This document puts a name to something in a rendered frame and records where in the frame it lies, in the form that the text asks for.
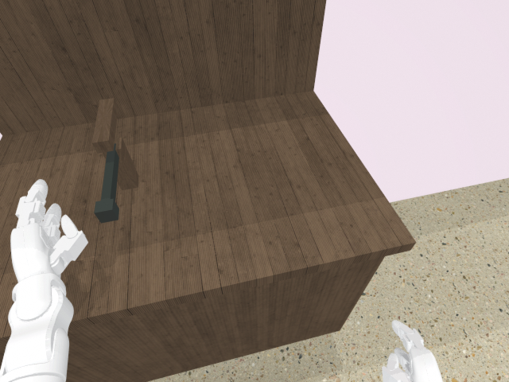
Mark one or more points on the right robot hand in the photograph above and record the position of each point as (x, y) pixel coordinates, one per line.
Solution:
(420, 364)

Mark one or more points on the robot left forearm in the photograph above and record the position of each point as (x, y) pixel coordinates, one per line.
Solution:
(37, 350)

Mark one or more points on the tap lever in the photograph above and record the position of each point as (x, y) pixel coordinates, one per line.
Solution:
(107, 210)

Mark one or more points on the left robot hand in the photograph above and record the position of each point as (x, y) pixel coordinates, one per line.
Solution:
(36, 246)

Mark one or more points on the counter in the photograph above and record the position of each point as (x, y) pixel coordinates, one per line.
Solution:
(246, 220)

